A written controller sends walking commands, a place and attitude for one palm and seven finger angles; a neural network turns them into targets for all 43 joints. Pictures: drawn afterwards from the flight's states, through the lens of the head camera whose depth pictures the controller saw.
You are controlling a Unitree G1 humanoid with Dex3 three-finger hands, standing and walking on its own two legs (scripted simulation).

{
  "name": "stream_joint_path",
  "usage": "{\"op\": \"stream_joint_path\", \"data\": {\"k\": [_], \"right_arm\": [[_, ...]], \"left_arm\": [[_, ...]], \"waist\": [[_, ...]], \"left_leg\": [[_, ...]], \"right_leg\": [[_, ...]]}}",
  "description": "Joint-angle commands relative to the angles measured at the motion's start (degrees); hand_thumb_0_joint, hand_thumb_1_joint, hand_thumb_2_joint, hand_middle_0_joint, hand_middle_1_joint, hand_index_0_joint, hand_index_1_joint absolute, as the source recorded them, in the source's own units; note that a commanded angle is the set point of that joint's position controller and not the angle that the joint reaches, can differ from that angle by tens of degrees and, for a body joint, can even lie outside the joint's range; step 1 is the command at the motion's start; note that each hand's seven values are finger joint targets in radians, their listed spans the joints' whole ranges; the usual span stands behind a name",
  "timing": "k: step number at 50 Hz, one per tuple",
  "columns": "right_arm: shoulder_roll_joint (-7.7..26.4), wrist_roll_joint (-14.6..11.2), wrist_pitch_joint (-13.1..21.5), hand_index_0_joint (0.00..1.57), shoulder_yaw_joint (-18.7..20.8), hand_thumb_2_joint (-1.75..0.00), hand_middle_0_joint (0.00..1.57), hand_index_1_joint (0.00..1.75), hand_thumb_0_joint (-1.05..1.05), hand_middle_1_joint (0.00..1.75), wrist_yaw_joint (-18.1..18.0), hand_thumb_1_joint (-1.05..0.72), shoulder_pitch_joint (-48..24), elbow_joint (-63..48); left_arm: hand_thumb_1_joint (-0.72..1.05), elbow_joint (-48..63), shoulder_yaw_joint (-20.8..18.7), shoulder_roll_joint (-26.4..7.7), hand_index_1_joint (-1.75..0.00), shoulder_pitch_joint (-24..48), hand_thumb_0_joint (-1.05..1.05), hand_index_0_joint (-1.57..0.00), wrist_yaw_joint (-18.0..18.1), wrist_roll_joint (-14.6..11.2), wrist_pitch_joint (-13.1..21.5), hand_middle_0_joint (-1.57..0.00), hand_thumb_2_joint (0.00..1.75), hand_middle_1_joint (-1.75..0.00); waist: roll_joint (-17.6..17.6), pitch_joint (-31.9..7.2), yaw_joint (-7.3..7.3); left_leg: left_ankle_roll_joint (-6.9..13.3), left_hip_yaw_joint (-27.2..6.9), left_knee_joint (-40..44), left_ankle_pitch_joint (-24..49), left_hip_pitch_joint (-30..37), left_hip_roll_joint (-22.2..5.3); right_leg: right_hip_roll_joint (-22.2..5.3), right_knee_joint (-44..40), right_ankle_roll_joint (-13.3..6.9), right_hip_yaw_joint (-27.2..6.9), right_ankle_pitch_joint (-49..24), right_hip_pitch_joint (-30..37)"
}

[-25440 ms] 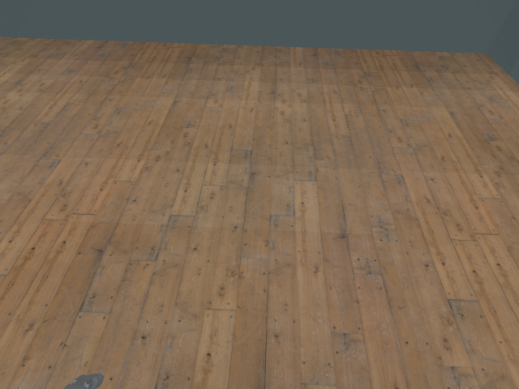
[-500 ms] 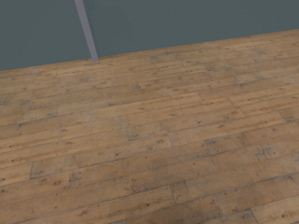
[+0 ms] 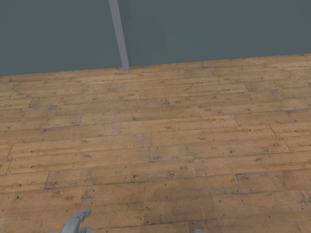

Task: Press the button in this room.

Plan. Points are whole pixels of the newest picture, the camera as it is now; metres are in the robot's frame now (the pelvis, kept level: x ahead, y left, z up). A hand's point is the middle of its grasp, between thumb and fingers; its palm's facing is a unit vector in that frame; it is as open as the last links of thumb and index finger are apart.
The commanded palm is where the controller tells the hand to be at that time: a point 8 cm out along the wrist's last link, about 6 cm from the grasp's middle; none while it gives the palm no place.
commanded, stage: turn or walk to find it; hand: left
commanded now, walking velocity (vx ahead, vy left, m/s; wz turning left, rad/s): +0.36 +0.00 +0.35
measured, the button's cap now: out of the picture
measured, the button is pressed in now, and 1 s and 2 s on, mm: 0 0 0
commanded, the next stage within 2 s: stand and wait in 1.08 s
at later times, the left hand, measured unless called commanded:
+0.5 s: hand out of the picture +0.10 +0.21 -0.17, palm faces +0.25 -0.95 -0.15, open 7.4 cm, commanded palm none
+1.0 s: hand (102, 122) +0.54 +0.25 -0.14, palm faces +0.19 -0.96 -0.22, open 7.4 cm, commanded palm none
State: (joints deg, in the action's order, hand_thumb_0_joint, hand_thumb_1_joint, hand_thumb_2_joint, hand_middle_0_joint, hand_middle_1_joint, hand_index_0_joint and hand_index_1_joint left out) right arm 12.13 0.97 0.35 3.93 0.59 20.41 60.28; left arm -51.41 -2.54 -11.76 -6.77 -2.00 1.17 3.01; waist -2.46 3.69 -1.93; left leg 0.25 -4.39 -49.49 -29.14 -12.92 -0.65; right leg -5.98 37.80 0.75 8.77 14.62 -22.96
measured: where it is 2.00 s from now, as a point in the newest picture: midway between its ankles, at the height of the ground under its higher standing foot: (147, 159)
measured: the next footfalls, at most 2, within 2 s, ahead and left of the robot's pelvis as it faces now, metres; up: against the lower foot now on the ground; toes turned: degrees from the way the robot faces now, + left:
left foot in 0.40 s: +0.27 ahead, +0.16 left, +0.00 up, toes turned +18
right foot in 0.90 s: +0.59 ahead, -0.03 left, +0.00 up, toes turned +2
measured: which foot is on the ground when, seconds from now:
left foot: up 0.00-0.38, down 0.40-0.90, up 0.92-1.00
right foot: down 0.00-0.42, up 0.44-0.88, down 0.90-1.00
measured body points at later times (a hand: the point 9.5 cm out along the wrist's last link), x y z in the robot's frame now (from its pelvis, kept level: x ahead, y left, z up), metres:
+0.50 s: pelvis +0.21 +0.06 +0.00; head +0.25 +0.09 +0.45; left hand +0.09 +0.26 -0.15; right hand +0.38 -0.14 -0.13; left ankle +0.24 +0.15 -0.72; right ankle +0.11 -0.10 -0.64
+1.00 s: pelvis +0.46 +0.04 +0.00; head +0.49 +0.03 +0.45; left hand +0.53 +0.30 -0.13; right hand +0.46 -0.19 -0.16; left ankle +0.32 +0.16 -0.62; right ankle +0.55 -0.04 -0.72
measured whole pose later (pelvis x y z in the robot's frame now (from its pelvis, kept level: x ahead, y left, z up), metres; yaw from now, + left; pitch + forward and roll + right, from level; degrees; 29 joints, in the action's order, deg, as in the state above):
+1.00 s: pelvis +0.46 +0.04 +0.00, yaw +12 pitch -2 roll +1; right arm 10.2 0.8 1.1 3.8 0.4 19.4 65.0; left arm -55.9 -2.4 -10.2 -6.8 -1.0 0.8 3.8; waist -1.7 5.6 -1.5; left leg 0.9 0.5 -71.1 -21.9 -18.6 -3.1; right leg -3.9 37.1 -2.8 9.6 13.9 -21.0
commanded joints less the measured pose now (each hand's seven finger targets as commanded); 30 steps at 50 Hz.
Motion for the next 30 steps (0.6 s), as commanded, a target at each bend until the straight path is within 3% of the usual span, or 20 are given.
{"op": "stream_joint_path", "data": {"k": [1,2,3,5,11,13,15,17,18,19,20,21,22,23,24,26,27,28,30], "right_arm": [[4.63,0.36,1.85,0.20,1.19,-0.90,0.20,0.30,0.00,0.30,1.07,-0.90,-9.57,-8.07],[3.72,0.55,1.13,0.20,1.29,-0.90,0.20,0.30,0.00,0.30,1.48,-0.90,-7.91,-6.85],[2.62,0.55,0.54,0.20,1.22,-0.90,0.20,0.30,0.00,0.30,1.70,-0.90,-6.03,-5.73],[1.91,0.64,-0.13,0.20,0.95,-0.90,0.20,0.30,0.00,0.30,1.83,-0.90,-4.91,-5.07],[-0.32,0.49,0.39,0.20,-0.19,-0.90,0.20,0.30,0.00,0.30,2.59,-0.90,-13.91,-7.57],[-0.88,0.40,0.82,0.20,-0.63,-0.90,0.20,0.30,0.00,0.30,2.82,-0.90,-17.16,-8.24],[-0.45,0.44,1.13,0.20,-0.83,-0.90,0.20,0.30,0.00,0.30,2.76,-0.90,-17.69,-8.40],[0.73,0.51,1.68,0.20,-0.64,-0.90,0.20,0.30,0.00,0.30,2.34,-0.90,-15.46,-7.91],[2.08,0.77,2.16,0.20,-0.15,-0.90,0.20,0.30,0.00,0.30,1.92,-0.90,-9.90,-6.44],[5.64,1.04,2.56,0.20,0.85,-0.90,0.20,0.30,0.00,0.30,1.31,-0.90,-0.81,-3.85],[13.27,1.41,2.95,0.20,2.78,-0.90,0.20,0.30,0.00,0.30,0.41,-0.90,7.17,-1.80],[16.69,0.33,2.63,0.20,3.29,-0.90,0.20,0.30,0.00,0.30,-0.14,-0.90,9.88,-0.54],[16.23,-0.22,2.77,0.20,3.24,-0.90,0.20,0.30,0.00,0.30,-0.83,-0.90,6.83,-0.52],[13.19,-0.29,2.82,0.20,2.71,-0.90,0.20,0.30,0.00,0.30,-1.10,-0.90,1.87,-2.02],[9.61,-0.02,3.29,0.20,1.73,-0.90,0.20,0.30,0.00,0.30,-1.02,-0.90,-0.79,-2.44],[5.85,-0.01,4.24,0.20,0.41,-0.90,0.20,0.30,0.00,0.30,-1.06,-0.90,-3.13,-2.13],[4.95,-0.17,4.49,0.20,0.25,-0.90,0.20,0.30,0.00,0.30,-1.09,-0.90,-3.50,-1.90],[4.65,-0.30,4.70,0.20,0.24,-0.90,0.20,0.30,0.00,0.30,-1.12,-0.90,-3.44,-1.61],[3.64,-0.21,4.92,0.20,0.69,-0.90,0.20,0.30,0.00,0.30,-1.24,-0.90,-2.81,-2.10]], "left_arm": [[0.90,-1.56,-3.05,-11.60,-0.30,-11.63,0.00,-0.20,2.06,0.23,1.00,-0.20,0.90,-0.30],[0.90,-1.07,-2.16,-8.95,-0.30,-8.57,0.00,-0.20,2.19,0.35,1.18,-0.20,0.90,-0.30],[0.90,-1.29,-1.77,-7.20,-0.30,-7.51,0.00,-0.20,2.39,0.47,1.33,-0.20,0.90,-0.30],[0.90,-2.39,-1.63,-6.32,-0.30,-8.30,0.00,-0.20,2.47,0.71,1.72,-0.20,0.90,-0.30],[0.90,-6.96,-1.20,-6.00,-0.30,-14.77,0.00,-0.20,2.68,0.67,2.38,-0.20,0.90,-0.30],[0.90,-8.59,-0.97,-6.31,-0.30,-17.11,0.00,-0.20,2.60,0.64,2.19,-0.20,0.90,-0.30],[0.90,-9.42,-0.98,-7.10,-0.30,-18.14,0.00,-0.20,2.60,0.60,1.91,-0.20,0.90,-0.30],[0.90,-9.98,-1.04,-7.79,-0.30,-17.80,0.00,-0.20,2.59,0.52,1.56,-0.20,0.90,-0.30],[0.90,-10.05,-1.16,-8.24,-0.30,-16.45,0.00,-0.20,2.61,0.26,1.52,-0.20,0.90,-0.30],[0.90,-9.57,-0.88,-7.95,-0.30,-15.79,0.00,-0.20,2.44,-0.14,1.45,-0.20,0.90,-0.30],[0.90,-8.31,-0.76,-4.67,-0.30,-18.11,0.00,-0.20,1.72,-0.63,1.26,-0.20,0.90,-0.30],[0.90,-5.97,-0.15,-4.15,-0.30,-15.62,0.00,-0.20,1.64,-0.65,1.48,-0.20,0.90,-0.30],[0.90,-5.42,0.00,-4.02,-0.30,-11.05,0.00,-0.20,2.06,-0.80,1.11,-0.20,0.90,-0.30],[0.90,-5.71,-0.26,-4.16,-0.30,-8.74,0.00,-0.20,1.75,-0.76,0.95,-0.20,0.90,-0.30],[0.90,-6.78,-0.47,-3.72,-0.30,-8.18,0.00,-0.20,1.36,-0.23,0.80,-0.20,0.90,-0.30],[0.90,-8.16,-0.49,-1.80,-0.30,-10.50,0.00,-0.20,1.11,0.36,-0.26,-0.20,0.90,-0.30],[0.90,-8.59,-0.48,-1.22,-0.30,-11.86,0.00,-0.20,1.14,0.43,-0.86,-0.20,0.90,-0.30],[0.90,-8.68,-0.55,-1.19,-0.30,-12.54,0.00,-0.20,1.08,0.39,-1.19,-0.20,0.90,-0.30],[0.90,-7.58,-0.90,-0.99,-0.30,-11.07,0.00,-0.20,0.94,0.69,-1.73,-0.20,0.90,-0.30]], "waist": [[11.97,-0.39,5.97],[10.51,0.15,3.59],[10.06,-0.22,2.14],[11.03,-0.34,1.47],[9.37,2.82,3.61],[8.84,3.00,4.94],[9.92,2.57,4.94],[9.50,1.54,3.25],[7.83,-1.48,0.08],[2.66,-7.27,-4.21],[-12.85,-14.96,-6.52],[-16.13,-15.69,-6.67],[-12.00,-13.59,-6.22],[-5.95,-8.78,-4.11],[-2.31,-4.43,-2.58],[-2.48,-2.13,0.58],[-2.69,-2.22,1.58],[-3.99,-2.30,2.30],[-3.22,-1.16,2.63]], "left_leg": [[1.54,-0.10,-27.43,8.85,-27.48,-4.79],[0.75,0.81,-26.33,12.46,-24.25,-5.44],[0.13,1.68,-24.72,14.03,-21.83,-5.77],[-1.04,3.65,-20.84,16.06,-21.62,-5.85],[-1.49,8.53,-0.58,18.28,-22.81,-6.32],[-0.81,10.40,6.38,17.86,-20.24,-5.35],[0.24,11.51,9.69,16.79,-17.69,-4.49],[1.51,13.14,13.10,14.38,-10.97,-2.94],[2.08,13.81,17.01,15.70,-1.66,-1.45],[3.21,12.28,20.48,17.50,13.38,-1.73],[7.34,-9.23,25.20,19.04,27.68,-15.82],[11.94,-21.47,30.83,23.16,30.94,-24.17],[12.52,-21.13,32.66,22.39,26.30,-25.67],[11.99,-16.93,32.51,22.43,21.05,-24.21],[10.31,-10.98,33.35,24.84,14.53,-21.44],[7.66,-2.28,35.32,29.83,7.25,-16.91],[7.43,0.05,36.24,30.19,6.10,-15.52],[7.46,0.86,37.12,29.60,5.88,-14.74],[8.10,2.72,38.28,31.39,6.62,-13.99]], "right_leg": [[-21.50,-28.12,-4.75,-28.93,25.28,15.30],[-18.63,-27.73,-3.33,-20.72,19.81,11.17],[-16.72,-27.68,-2.76,-15.35,15.72,9.25],[-14.75,-27.72,-2.67,-8.39,8.64,9.86],[-13.92,-27.37,-4.49,0.35,-7.05,17.17],[-13.87,-26.14,-4.82,1.00,-10.55,19.47],[-14.60,-24.67,-5.22,1.34,-14.58,21.60],[-15.07,-19.93,-5.09,2.68,-20.73,21.24],[-13.85,-11.61,-4.09,4.80,-25.78,18.80],[-10.53,2.62,-2.05,7.56,-26.20,12.43],[-1.99,21.55,1.37,8.16,-3.06,-2.52],[1.37,32.05,1.21,1.20,19.75,-12.73],[-0.90,36.97,0.79,-4.35,17.10,-16.51],[-3.46,38.10,0.76,-5.75,12.42,-18.13],[-4.75,36.19,0.95,-6.48,8.66,-16.25],[-5.13,31.72,1.58,-6.20,4.71,-10.92],[-4.63,30.76,1.89,-5.84,2.61,-9.91],[-4.48,29.97,2.18,-5.56,0.52,-9.93],[-4.36,28.21,2.97,-5.39,-2.65,-13.09]]}}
